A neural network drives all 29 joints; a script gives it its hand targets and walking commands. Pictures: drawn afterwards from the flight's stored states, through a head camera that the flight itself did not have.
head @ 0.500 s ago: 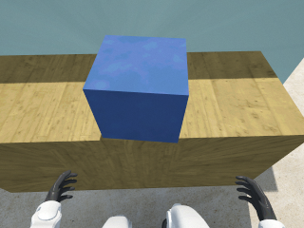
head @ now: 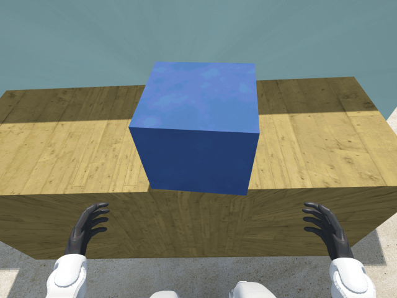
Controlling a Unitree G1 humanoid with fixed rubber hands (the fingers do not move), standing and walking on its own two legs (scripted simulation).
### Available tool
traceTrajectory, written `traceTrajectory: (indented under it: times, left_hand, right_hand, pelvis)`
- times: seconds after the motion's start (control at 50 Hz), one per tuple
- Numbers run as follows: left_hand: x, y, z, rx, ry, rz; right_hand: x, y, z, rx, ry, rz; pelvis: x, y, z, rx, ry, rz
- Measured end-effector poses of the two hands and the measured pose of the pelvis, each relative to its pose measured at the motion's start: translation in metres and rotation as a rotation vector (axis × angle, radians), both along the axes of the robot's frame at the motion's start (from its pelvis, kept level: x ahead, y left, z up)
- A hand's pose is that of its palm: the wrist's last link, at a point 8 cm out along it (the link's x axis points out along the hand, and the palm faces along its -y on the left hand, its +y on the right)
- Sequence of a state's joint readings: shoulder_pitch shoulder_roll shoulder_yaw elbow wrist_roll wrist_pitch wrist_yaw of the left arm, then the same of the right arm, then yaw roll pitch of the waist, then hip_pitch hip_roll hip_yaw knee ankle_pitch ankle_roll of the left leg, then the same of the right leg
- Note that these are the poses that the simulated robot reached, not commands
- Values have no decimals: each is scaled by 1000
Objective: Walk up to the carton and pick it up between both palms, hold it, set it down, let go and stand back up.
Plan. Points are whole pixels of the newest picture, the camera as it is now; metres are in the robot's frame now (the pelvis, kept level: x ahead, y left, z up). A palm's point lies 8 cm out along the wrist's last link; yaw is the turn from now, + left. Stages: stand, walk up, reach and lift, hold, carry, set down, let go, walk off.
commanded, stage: reach and lift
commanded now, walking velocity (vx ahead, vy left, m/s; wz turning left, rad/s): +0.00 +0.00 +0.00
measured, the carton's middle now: (200, 128) +0.52 +0.01 +0.00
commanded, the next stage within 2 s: none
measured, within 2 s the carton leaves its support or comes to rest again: neither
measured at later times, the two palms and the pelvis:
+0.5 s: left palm (79, 210) +0.29 +0.27 +0.01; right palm (318, 205) +0.27 -0.22 +0.03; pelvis +0.04 +0.01 +0.01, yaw +0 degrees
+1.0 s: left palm (85, 183) +0.33 +0.25 +0.05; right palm (311, 178) +0.31 -0.21 +0.06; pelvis +0.06 +0.01 +0.02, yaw +1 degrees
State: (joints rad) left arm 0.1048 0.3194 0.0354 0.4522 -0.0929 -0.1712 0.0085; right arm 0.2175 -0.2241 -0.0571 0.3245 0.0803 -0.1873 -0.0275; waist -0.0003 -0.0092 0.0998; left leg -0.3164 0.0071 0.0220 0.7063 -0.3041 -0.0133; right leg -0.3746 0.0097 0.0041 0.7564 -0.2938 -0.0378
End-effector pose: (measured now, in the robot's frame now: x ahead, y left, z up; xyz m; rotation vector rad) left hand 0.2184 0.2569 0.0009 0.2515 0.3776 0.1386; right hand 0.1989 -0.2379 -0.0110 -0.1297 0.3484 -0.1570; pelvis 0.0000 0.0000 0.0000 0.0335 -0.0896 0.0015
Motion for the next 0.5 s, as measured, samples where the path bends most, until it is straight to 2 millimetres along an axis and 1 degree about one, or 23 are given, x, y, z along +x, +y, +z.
traceTrajectory:
  times: [0.06,0.12,0.22,0.3,0.38,0.5]
  left_hand:
    - [3,-3,6,-38,-31,13]
    - [7,-6,7,-89,-50,10]
    - [15,-4,2,-130,-57,6]
    - [23,0,-3,-147,-55,4]
    - [38,5,-2,-152,-65,-5]
    - [68,16,11,-138,-92,-14]
  right_hand:
    - [7,-2,1,12,-12,8]
    - [10,-6,7,-1,-28,2]
    - [16,-5,20,-28,-48,6]
    - [24,2,28,-26,-49,14]
    - [38,9,33,-15,-43,9]
    - [69,23,39,33,-66,7]
  pelvis:
    - [3,-5,1,4,4,4]
    - [6,-9,1,8,10,6]
    - [13,-12,2,11,20,8]
    - [19,-10,3,9,28,8]
    - [26,-5,4,2,38,8]
    - [38,5,6,-10,59,7]
